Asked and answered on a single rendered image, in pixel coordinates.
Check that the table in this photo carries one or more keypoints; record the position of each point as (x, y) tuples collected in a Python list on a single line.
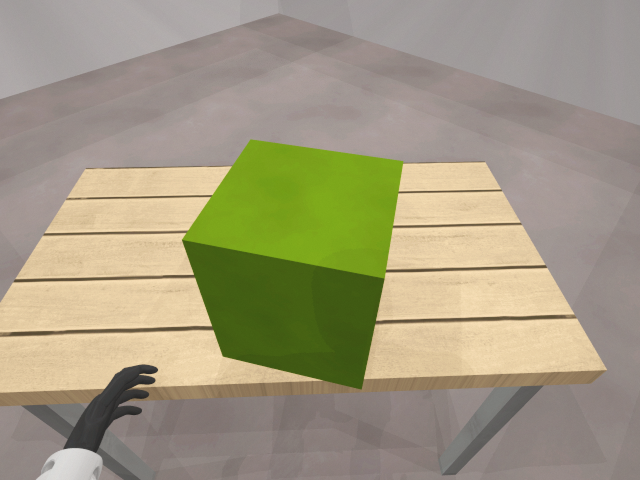
[(467, 302)]

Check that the left robot hand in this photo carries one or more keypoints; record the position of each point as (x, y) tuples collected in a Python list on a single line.
[(103, 409)]

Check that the carton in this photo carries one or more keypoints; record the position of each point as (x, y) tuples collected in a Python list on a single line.
[(290, 256)]

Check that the left robot forearm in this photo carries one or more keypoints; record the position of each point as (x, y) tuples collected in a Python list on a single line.
[(72, 464)]

